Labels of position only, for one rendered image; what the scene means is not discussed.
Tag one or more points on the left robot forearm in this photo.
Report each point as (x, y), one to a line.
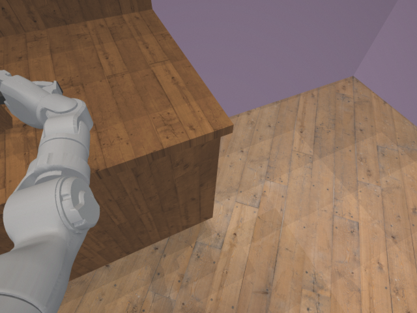
(65, 142)

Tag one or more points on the counter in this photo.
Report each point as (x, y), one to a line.
(155, 140)

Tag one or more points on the left robot hand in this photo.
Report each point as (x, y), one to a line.
(22, 96)

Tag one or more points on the left robot upper arm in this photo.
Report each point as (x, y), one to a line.
(48, 223)

